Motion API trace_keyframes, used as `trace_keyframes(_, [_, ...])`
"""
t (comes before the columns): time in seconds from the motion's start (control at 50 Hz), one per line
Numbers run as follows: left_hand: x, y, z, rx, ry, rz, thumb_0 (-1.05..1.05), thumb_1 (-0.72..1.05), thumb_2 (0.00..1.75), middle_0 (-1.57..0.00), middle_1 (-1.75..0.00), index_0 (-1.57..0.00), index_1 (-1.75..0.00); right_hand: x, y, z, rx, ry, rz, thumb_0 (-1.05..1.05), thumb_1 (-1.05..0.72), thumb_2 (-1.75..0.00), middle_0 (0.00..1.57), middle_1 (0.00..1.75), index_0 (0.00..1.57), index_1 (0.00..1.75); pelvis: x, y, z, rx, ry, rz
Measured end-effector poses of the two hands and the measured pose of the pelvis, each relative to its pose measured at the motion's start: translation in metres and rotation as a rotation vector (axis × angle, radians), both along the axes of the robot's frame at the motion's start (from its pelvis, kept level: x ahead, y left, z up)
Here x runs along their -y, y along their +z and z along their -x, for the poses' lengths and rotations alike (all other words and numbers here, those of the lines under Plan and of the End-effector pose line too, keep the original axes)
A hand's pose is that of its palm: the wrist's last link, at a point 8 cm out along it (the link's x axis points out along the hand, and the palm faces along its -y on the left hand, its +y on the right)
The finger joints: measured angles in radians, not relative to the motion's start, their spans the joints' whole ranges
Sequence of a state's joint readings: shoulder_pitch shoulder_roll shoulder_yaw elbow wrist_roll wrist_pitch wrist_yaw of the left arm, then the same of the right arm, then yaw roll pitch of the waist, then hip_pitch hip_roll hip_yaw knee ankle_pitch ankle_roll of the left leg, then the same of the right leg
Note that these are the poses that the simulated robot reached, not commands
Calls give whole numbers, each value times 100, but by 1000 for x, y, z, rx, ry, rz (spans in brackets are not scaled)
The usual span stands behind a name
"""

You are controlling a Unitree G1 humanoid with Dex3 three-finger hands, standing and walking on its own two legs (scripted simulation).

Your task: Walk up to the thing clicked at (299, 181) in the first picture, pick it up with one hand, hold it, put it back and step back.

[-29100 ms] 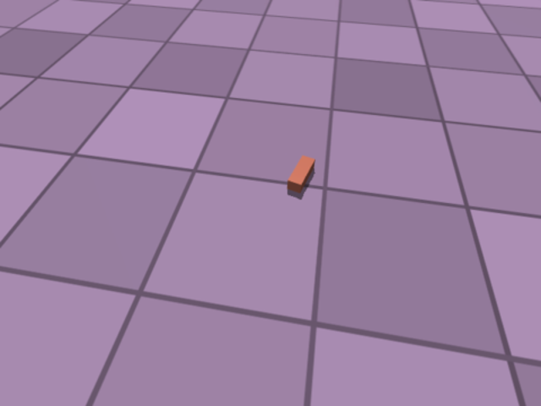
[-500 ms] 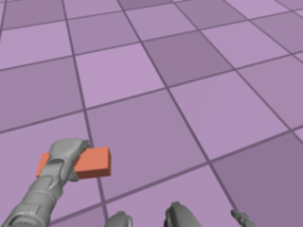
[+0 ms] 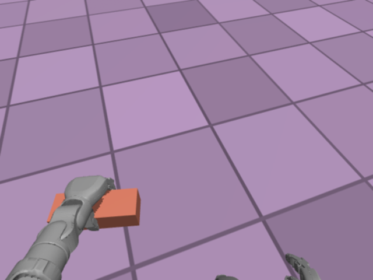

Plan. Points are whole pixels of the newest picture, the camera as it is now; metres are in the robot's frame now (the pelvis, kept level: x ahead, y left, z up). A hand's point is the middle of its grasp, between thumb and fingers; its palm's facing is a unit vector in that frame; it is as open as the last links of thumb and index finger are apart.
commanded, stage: hold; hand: left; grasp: from above
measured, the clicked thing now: (98, 209) +0.31 +0.22 -0.10
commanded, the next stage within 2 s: crouch in 1.72 s
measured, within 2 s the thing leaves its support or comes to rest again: neither
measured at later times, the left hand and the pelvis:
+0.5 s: hand (87, 205) +0.30 +0.22 -0.04, palm faces -0.49 -0.03 -0.87, open 10.0 cm; pelvis +0.00 +0.00 +0.01, yaw +0 degrees
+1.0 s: hand (87, 211) +0.28 +0.21 -0.02, palm faces -0.46 -0.04 -0.89, open 10.0 cm; pelvis -0.01 -0.01 +0.02, yaw +0 degrees
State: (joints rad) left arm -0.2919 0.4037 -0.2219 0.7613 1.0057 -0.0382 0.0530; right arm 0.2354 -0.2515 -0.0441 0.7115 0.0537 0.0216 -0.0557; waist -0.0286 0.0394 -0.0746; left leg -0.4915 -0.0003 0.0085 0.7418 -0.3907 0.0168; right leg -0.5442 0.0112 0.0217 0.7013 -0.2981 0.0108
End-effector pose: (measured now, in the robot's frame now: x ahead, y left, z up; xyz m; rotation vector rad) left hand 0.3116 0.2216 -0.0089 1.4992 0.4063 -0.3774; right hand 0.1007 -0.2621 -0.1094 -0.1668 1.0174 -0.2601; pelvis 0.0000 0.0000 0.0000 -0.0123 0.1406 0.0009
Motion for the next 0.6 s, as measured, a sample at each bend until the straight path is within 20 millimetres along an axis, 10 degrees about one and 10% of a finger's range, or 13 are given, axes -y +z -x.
trace_keyframes(0.6, [1,34,14,-6,-26,4,-2,-3,48,-74,-54,-77,-47,-6,18,-14,54,23,-21,1,-90,-89,20,30,20,30,-1,16,3,81,-7,-10])
